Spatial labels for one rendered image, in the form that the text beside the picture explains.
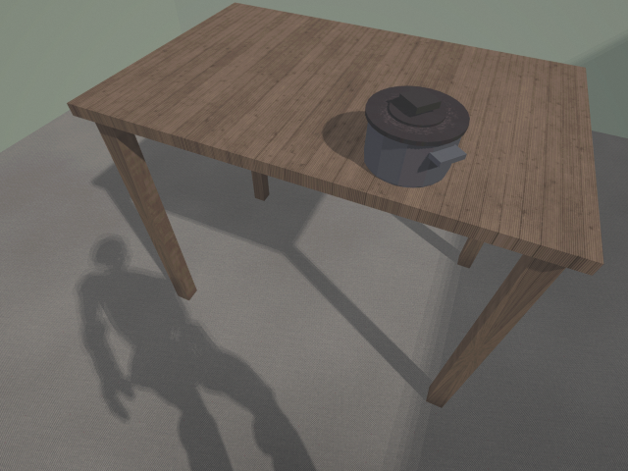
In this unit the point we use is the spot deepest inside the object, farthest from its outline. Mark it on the table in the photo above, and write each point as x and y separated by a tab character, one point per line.
284	95

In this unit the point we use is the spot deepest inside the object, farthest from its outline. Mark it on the lid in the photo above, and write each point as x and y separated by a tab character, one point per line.
391	118

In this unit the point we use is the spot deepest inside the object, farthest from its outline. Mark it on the knob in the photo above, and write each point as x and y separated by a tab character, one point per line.
419	100

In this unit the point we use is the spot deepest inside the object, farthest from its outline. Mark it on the pot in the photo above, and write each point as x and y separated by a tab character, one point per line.
408	165

